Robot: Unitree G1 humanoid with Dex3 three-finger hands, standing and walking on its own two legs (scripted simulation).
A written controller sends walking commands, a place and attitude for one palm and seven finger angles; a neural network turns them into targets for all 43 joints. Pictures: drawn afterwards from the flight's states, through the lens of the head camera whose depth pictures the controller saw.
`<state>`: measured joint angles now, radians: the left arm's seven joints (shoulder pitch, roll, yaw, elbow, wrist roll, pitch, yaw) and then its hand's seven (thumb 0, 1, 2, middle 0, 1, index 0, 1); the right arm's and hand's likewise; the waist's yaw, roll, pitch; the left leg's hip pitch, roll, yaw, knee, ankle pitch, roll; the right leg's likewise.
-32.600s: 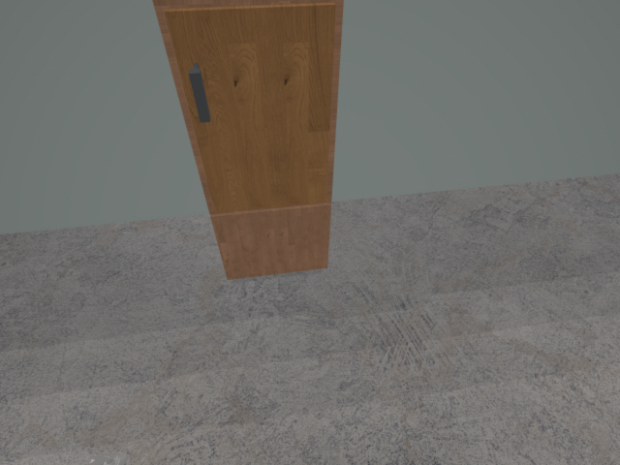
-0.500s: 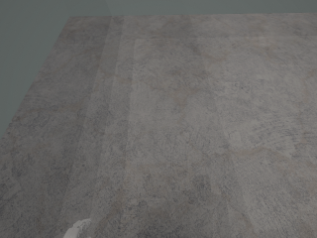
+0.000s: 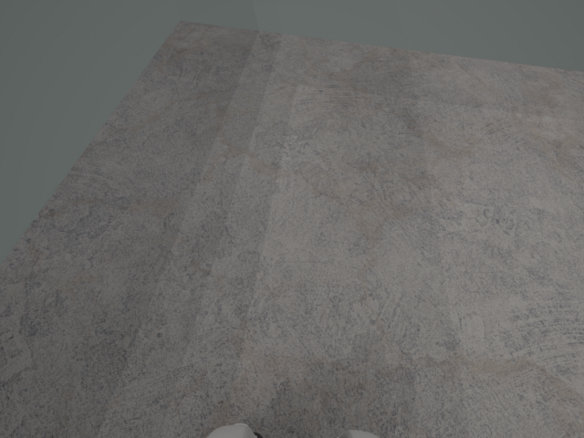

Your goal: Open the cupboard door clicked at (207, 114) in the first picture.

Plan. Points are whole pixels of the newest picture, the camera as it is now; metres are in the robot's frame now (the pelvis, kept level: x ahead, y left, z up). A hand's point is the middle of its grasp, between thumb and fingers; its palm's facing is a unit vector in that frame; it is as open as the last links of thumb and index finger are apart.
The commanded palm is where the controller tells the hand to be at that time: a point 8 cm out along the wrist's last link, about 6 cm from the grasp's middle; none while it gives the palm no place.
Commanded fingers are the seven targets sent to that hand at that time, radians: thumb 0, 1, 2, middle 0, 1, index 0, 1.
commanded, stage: turn to face it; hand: left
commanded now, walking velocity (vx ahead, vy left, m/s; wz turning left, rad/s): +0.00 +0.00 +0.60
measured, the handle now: out of the picture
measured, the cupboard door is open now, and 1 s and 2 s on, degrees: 43 43 43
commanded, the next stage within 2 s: none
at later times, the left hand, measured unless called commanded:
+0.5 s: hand out of the picture +0.10 +0.14 -0.14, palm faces +0.30 -0.92 -0.26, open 7.4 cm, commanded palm none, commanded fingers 0.00 0.90 0.90 -0.20 -0.30 -0.20 -0.30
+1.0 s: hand out of the picture +0.06 +0.16 -0.15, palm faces +0.57 -0.77 -0.30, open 7.4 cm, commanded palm none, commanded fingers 0.00 0.90 0.90 -0.20 -0.30 -0.20 -0.30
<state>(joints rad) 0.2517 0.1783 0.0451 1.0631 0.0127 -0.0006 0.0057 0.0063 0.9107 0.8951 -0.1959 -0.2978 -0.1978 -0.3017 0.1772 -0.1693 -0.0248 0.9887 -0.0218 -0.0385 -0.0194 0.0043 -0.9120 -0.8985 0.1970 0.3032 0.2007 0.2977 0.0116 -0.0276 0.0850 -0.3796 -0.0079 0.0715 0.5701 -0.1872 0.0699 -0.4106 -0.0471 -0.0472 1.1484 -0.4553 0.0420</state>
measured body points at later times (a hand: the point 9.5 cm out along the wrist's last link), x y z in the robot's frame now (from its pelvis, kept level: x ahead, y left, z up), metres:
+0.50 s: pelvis +0.07 -0.07 +0.01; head +0.11 -0.08 +0.46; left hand +0.08 +0.19 -0.12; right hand +0.21 -0.31 -0.14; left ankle +0.03 +0.06 -0.65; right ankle +0.06 -0.17 -0.73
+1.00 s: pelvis +0.11 -0.08 +0.00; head +0.16 -0.06 +0.45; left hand +0.03 +0.20 -0.13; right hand +0.33 -0.23 -0.15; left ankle +0.05 +0.05 -0.73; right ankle +0.18 -0.19 -0.71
